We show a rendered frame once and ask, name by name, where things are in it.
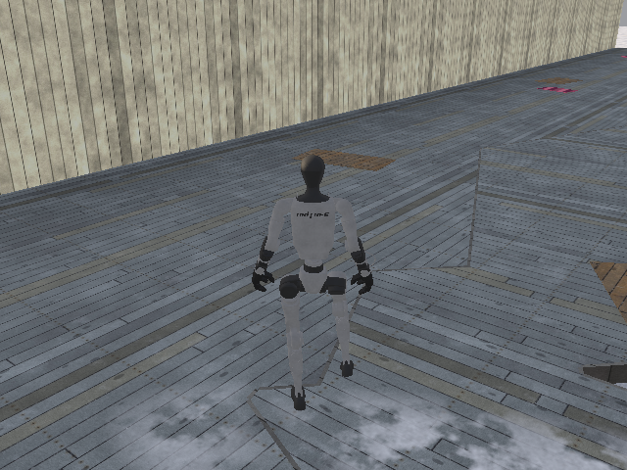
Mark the left robot upper arm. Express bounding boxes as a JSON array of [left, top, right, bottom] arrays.
[[265, 198, 293, 252]]

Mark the robot right forearm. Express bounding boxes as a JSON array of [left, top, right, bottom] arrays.
[[351, 237, 371, 277]]

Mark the right robot upper arm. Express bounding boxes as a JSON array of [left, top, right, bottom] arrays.
[[333, 198, 361, 253]]

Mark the left robot foot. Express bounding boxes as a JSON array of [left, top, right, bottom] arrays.
[[291, 386, 306, 411]]

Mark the left robot hand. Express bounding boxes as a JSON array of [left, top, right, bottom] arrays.
[[252, 269, 274, 292]]

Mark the robot left forearm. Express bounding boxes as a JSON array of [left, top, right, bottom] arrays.
[[254, 236, 274, 275]]

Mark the robot right thigh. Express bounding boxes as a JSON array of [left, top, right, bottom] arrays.
[[326, 271, 347, 318]]

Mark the right robot hand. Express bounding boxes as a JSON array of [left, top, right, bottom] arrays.
[[351, 272, 373, 295]]

